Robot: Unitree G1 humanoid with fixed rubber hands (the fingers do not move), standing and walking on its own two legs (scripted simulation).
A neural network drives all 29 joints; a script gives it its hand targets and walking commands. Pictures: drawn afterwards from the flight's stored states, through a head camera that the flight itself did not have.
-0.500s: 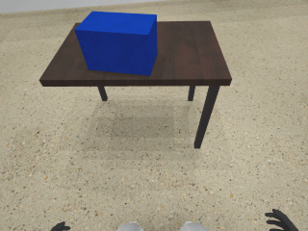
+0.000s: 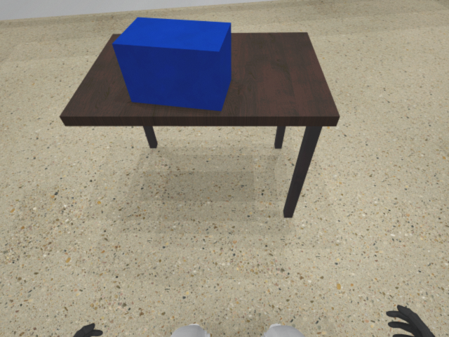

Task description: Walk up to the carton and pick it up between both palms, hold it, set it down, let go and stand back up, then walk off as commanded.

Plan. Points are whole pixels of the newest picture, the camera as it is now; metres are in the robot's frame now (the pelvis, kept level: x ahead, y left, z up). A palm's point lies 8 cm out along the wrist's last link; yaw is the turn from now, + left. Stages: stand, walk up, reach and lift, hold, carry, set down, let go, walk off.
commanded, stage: walk up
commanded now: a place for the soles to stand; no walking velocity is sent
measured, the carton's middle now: (179, 64) +0.88 +0.19 +0.03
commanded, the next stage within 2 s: none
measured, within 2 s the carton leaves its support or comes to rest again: neither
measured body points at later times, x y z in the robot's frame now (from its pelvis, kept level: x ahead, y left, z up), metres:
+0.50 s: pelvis +0.00 +0.00 +0.00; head +0.02 +0.00 +0.45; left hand +0.11 +0.31 -0.10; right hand +0.14 -0.31 -0.09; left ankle +0.05 +0.12 -0.69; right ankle +0.04 -0.12 -0.69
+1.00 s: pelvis +0.00 +0.00 +0.00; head +0.02 +0.00 +0.45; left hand +0.11 +0.31 -0.10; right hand +0.14 -0.31 -0.09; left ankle +0.05 +0.12 -0.69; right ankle +0.04 -0.12 -0.69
